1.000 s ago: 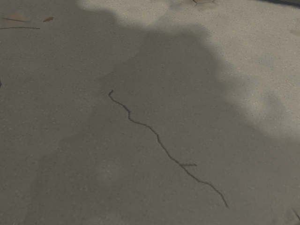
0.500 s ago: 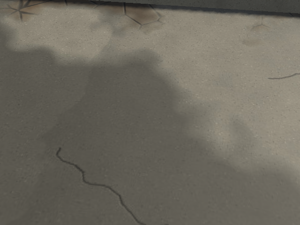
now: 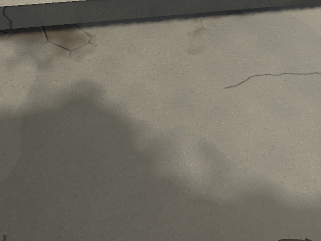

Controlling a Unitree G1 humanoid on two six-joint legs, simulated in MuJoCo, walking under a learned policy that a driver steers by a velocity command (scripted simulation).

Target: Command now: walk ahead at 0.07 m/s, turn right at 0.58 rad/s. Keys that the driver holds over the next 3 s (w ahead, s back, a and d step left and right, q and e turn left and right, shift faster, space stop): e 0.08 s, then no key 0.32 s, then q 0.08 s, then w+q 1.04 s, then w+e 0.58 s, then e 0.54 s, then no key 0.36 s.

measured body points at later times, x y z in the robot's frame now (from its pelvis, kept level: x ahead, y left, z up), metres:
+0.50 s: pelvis +0.02 -0.04 +0.01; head +0.04 -0.06 +0.46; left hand +0.21 +0.18 -0.09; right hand +0.10 -0.33 -0.12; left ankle +0.04 +0.11 -0.71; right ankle +0.01 -0.14 -0.73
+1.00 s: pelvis +0.16 -0.07 -0.01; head +0.18 -0.07 +0.44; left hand +0.35 +0.21 -0.07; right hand +0.19 -0.36 -0.13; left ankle +0.01 +0.08 -0.73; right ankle +0.25 -0.18 -0.74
